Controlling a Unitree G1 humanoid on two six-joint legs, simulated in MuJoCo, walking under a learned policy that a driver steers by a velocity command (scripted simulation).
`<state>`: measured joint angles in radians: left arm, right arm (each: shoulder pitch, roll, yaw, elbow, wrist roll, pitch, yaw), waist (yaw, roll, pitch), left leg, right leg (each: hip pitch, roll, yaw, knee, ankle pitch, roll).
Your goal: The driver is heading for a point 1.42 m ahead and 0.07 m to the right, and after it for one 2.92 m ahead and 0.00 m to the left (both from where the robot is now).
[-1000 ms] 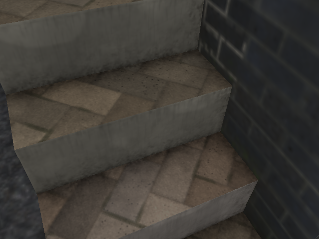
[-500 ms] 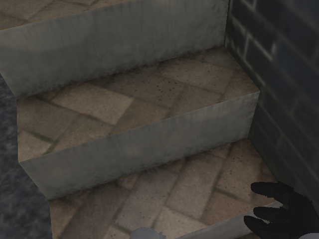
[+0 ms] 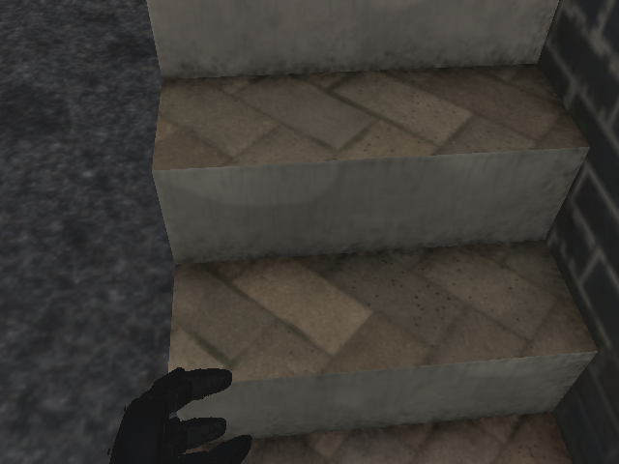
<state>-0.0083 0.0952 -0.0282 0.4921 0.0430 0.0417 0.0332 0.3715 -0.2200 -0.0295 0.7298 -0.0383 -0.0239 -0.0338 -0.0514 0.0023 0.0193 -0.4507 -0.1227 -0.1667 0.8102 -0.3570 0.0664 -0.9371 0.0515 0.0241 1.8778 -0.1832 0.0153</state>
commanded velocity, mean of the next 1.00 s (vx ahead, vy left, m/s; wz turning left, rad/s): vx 0.29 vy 0.00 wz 0.18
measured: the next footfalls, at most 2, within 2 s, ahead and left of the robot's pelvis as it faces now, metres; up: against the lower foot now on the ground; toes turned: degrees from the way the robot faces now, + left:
right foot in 0.28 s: +0.15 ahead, -0.19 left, +0.00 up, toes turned +7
left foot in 0.80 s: +0.35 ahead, +0.03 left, +0.21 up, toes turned +13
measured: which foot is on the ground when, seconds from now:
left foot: down 0.00-0.28, up 0.30-0.78, down 0.80-1.00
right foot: up 0.00-0.26, down 0.28-0.84, up 0.86-1.00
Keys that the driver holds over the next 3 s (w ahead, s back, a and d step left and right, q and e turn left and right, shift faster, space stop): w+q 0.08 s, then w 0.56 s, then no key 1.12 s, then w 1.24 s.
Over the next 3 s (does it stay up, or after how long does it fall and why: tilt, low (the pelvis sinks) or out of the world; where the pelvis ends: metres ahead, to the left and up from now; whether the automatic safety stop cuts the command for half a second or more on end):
stays up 0.35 -0.14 0.25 its command is cut before an obstacle from the start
